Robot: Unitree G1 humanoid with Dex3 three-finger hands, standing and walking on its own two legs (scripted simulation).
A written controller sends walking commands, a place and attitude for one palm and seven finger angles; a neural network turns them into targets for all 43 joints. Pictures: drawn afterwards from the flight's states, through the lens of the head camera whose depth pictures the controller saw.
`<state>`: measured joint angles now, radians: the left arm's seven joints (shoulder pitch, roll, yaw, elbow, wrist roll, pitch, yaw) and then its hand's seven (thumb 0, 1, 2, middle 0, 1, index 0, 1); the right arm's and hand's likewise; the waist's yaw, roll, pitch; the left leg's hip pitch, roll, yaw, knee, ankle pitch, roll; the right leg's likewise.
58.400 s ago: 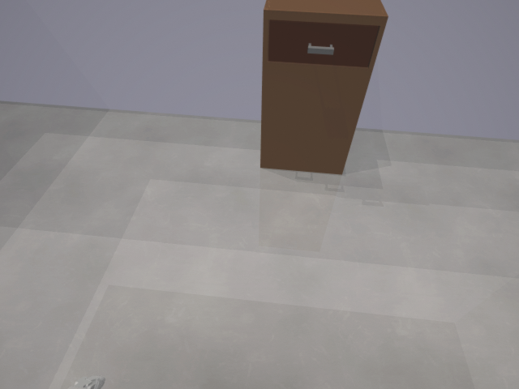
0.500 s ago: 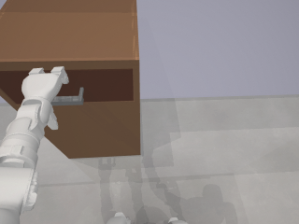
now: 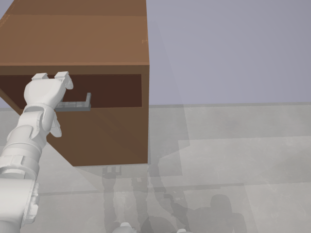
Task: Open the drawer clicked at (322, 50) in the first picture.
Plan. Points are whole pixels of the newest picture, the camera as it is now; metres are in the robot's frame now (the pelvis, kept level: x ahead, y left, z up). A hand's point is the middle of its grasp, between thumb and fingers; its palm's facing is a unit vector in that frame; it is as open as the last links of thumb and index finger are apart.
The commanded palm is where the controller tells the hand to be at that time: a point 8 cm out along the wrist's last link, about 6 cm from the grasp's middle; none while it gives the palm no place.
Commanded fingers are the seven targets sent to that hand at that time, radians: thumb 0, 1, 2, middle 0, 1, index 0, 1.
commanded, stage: re-aim the fingers above the handle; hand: left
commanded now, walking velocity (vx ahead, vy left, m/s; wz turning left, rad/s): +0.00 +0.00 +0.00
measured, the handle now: (74, 101) +0.50 +0.25 -0.02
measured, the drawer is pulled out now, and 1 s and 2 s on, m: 0.00 0.00 0.00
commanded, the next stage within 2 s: lower the fingers behind the handle in 0.12 s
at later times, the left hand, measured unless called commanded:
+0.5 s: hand (59, 111) +0.44 +0.26 +0.02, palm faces -0.09 -0.03 -1.00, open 13.8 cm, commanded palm +0.43 +0.26 +0.08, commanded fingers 0.00 -0.50 0.30 -0.30 -1.20 -0.30 -1.20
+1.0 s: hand (62, 112) +0.45 +0.27 -0.01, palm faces -0.06 -0.03 -1.00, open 13.8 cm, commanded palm +0.44 +0.26 +0.04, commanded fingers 0.00 -0.50 0.30 -0.30 -1.20 -0.30 -1.20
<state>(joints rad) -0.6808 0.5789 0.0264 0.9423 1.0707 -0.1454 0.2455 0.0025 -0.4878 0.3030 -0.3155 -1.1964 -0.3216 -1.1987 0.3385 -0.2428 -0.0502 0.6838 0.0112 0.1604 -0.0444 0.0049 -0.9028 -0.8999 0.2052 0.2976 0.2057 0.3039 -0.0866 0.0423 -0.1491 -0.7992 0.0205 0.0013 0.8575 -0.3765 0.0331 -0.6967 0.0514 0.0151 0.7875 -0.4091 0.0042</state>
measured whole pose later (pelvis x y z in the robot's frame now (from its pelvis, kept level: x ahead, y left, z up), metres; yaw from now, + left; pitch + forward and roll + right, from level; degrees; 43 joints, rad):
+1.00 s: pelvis -0.01 +0.00 -0.02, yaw -1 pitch +22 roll -3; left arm -0.73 0.58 0.03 1.02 1.10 -0.14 0.32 0.00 -0.49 0.30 -0.32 -1.24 -0.32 -1.20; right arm 0.35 -0.25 -0.04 0.70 0.00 0.14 -0.05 0.00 -0.90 -0.90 0.21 0.30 0.21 0.30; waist -0.10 0.04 -0.17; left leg -0.95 0.03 0.00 0.97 -0.40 0.03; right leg -0.85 0.06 0.01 0.90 -0.44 0.00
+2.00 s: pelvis -0.03 +0.01 -0.04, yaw -1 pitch +24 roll -5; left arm -0.80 0.58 0.00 1.07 1.10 -0.07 0.31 0.00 -0.47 0.31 -0.31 -1.20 -0.32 -1.22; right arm 0.35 -0.22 -0.02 0.71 -0.02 0.11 -0.06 0.00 -0.90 -0.90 0.21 0.30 0.21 0.30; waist -0.13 0.04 -0.17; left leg -1.07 0.03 -0.02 1.06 -0.41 0.04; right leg -0.96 0.06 -0.01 0.98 -0.45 0.01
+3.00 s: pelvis -0.01 +0.01 -0.03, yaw -2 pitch +22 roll -4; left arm -0.57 0.53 0.05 0.89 1.09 -0.11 0.36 0.01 0.75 0.81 -0.34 -1.35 -0.38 -1.34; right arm 0.32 -0.23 -0.05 0.69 -0.02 0.16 -0.03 0.00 -0.90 -0.90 0.20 0.30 0.21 0.30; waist -0.08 0.04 -0.18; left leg -0.97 0.04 0.01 1.02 -0.44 0.04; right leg -0.87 0.07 0.03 0.95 -0.47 0.01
